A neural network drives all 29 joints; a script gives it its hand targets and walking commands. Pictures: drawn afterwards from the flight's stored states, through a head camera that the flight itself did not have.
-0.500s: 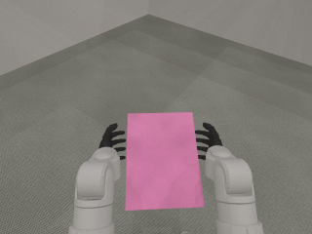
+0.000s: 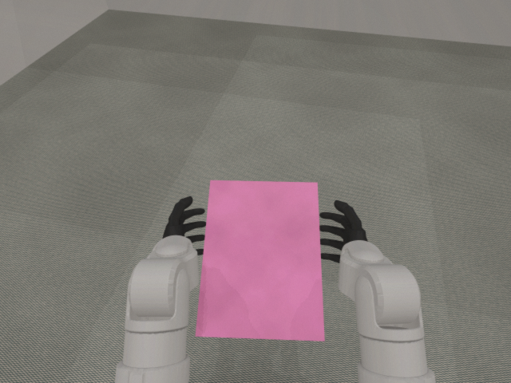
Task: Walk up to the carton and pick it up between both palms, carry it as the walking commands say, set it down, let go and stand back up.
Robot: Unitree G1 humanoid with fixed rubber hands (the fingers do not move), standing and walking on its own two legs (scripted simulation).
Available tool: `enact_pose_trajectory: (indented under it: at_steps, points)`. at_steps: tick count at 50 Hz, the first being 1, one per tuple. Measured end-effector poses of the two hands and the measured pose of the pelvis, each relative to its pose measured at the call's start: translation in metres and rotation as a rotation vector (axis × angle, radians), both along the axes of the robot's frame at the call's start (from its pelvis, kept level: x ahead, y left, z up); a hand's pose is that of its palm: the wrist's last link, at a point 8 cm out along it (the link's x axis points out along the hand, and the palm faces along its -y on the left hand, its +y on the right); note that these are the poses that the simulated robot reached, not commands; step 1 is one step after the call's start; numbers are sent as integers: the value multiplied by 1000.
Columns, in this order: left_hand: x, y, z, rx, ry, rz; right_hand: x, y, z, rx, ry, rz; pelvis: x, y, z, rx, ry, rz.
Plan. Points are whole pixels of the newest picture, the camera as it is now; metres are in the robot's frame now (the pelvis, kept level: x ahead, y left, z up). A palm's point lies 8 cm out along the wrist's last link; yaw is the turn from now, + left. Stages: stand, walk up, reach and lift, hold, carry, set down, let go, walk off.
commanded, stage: carry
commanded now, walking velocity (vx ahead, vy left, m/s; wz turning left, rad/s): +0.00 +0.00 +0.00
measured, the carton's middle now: (261, 263) +0.32 -0.01 +0.00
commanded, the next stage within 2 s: none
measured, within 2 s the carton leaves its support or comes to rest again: neither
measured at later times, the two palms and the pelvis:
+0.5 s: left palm (148, 260) +0.27 +0.14 +0.12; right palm (340, 249) +0.27 -0.11 +0.12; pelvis -0.01 +0.02 +0.01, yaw -1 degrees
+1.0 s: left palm (151, 260) +0.28 +0.14 +0.09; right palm (333, 249) +0.28 -0.11 +0.09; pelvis -0.01 +0.02 +0.01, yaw -1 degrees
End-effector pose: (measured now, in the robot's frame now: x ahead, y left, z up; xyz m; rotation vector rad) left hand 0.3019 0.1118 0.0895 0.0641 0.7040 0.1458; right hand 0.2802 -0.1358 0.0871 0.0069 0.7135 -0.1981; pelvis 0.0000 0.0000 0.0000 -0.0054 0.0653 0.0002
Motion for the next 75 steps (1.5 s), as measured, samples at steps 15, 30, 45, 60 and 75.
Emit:
enact_pose_trajectory:
  at_steps: [15,30,45,60,75]
  points:
    - [-36,29,22,-59,-51,32,-8,28,31,-92,-39,57,-8,12,7,13,-15,-18]
    - [-32,27,23,-21,-35,17,-12,27,26,-67,-22,34,-12,17,7,10,-10,-24]
    - [-24,30,9,-28,-33,21,-1,29,12,-58,-19,42,-12,18,7,8,-3,-21]
    - [-20,35,-2,-35,-56,11,3,32,1,-44,-46,46,-9,23,7,4,0,-19]
    - [-20,41,-13,-41,-61,-4,4,35,-8,-43,-57,55,-1,29,7,1,-3,-20]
